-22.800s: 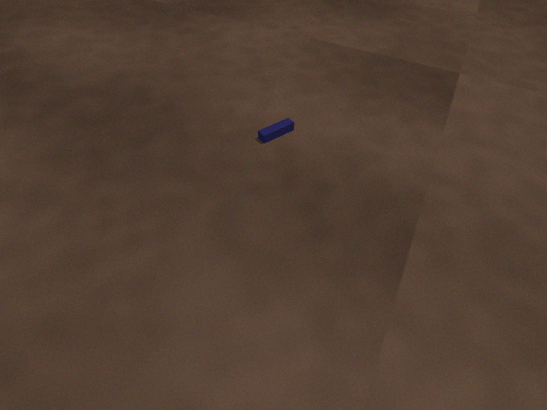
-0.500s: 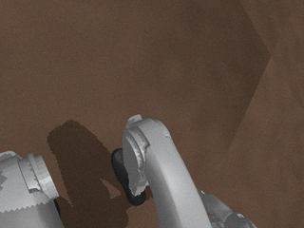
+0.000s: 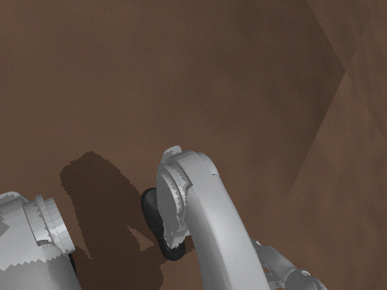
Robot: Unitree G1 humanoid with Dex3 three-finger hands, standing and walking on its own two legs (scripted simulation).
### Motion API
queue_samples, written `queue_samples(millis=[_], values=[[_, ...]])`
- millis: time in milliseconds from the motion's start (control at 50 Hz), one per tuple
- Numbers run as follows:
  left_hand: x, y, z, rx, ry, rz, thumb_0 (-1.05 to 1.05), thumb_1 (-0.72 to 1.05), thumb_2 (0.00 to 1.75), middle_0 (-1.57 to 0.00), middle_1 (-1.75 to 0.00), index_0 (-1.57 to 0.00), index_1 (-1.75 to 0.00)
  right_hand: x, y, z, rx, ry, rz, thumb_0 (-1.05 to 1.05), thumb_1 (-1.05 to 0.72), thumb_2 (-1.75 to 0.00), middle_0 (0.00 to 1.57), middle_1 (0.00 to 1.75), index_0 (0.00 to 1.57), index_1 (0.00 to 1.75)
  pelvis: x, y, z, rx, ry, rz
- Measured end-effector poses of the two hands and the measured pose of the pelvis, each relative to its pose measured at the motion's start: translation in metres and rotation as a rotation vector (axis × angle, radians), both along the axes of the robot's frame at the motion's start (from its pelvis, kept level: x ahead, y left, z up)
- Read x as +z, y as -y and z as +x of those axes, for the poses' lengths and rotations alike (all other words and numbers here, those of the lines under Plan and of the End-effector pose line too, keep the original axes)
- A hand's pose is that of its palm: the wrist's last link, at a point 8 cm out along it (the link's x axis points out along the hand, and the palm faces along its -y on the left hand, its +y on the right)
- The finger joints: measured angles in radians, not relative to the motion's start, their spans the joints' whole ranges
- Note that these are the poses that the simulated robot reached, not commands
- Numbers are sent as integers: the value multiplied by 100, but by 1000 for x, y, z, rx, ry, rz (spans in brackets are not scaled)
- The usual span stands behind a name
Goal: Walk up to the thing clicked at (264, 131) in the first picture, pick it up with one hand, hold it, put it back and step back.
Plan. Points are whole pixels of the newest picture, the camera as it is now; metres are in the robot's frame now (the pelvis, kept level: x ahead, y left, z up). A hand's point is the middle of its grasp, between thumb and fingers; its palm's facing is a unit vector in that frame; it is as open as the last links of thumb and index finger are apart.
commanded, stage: settle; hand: left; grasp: from above
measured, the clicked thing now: out of the picture +0.43 +0.35 -0.28
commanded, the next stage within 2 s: lift in 0.72 s
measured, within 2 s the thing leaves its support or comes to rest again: leaves its support in 0.14 s
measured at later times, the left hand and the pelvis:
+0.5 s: hand out of the picture +0.42 +0.36 -0.18, palm faces -0.43 -0.13 -0.89, open 9.2 cm; pelvis +0.00 +0.00 +0.01, yaw +4 degrees
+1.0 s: hand out of the picture +0.41 +0.36 -0.12, palm faces -0.44 -0.14 -0.89, open 9.2 cm; pelvis +0.00 +0.00 +0.04, yaw +7 degrees
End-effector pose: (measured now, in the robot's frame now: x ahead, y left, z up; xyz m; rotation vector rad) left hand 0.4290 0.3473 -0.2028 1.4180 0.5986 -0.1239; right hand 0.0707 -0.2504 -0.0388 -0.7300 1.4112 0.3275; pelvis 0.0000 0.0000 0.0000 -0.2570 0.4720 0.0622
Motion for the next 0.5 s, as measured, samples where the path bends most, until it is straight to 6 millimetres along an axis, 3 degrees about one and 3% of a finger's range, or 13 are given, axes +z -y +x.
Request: queue_samples(millis=[160, 380, 500], values=[[9, -2, 3, -5, 32, -1, -2, 9, 53, -66, -68, -71, -61, 0, 2, 8, -20, 11, 3, 0, -91, -90, 21, 30, 20, 30, 1, 0, 3, 5, -23, 0], [57, -14, 0, 8, 40, 46, -2, 9, 52, -66, -67, -72, -60, -16, 1, 40, -89, 109, 65, 0, -91, -90, 21, 30, 20, 30, 6, 0, 6, 26, -76, 21], [81, -15, -2, 6, -2, 50, -2, 9, 52, -67, -67, -72, -59, -23, -1, 48, -126, 135, 97, 0, -91, -90, 20, 30, 20, 30, 11, 1, 4, 40, -93, 38]])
